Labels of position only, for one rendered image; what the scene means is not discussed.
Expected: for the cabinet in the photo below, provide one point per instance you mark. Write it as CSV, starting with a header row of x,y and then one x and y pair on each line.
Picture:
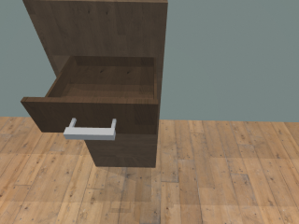
x,y
106,28

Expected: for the handle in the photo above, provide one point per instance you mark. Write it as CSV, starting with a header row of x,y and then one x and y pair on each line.
x,y
87,133

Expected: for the drawer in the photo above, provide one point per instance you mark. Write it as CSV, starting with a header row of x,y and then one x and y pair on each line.
x,y
94,90

